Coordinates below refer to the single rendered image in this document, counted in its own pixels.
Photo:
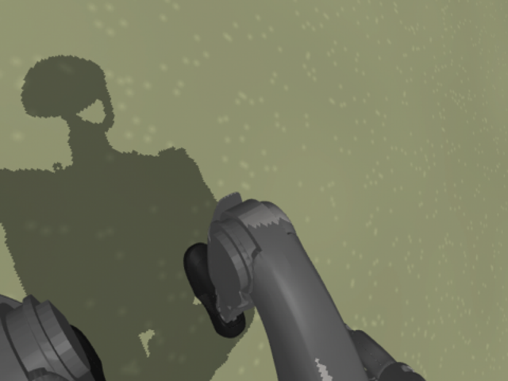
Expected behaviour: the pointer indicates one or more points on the right robot hand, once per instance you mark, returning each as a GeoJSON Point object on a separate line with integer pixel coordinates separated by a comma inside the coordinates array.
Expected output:
{"type": "Point", "coordinates": [374, 358]}

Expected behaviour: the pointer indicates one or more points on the right robot arm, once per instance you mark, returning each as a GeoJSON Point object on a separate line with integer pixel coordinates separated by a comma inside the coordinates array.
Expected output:
{"type": "Point", "coordinates": [400, 372]}

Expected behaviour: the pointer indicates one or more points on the left robot foot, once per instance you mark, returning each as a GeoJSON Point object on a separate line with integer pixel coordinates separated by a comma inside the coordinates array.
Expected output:
{"type": "Point", "coordinates": [94, 361]}

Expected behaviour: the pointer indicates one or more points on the right robot foot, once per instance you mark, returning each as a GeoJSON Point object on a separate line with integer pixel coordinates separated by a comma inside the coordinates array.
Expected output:
{"type": "Point", "coordinates": [196, 268]}

